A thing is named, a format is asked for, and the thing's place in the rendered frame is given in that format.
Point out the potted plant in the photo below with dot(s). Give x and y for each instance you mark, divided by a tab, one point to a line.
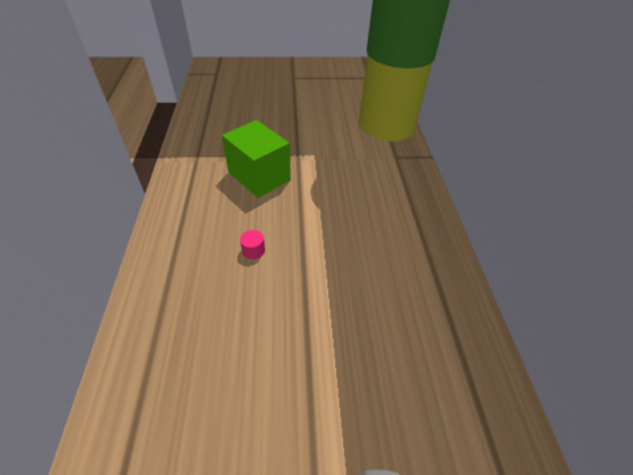
402	44

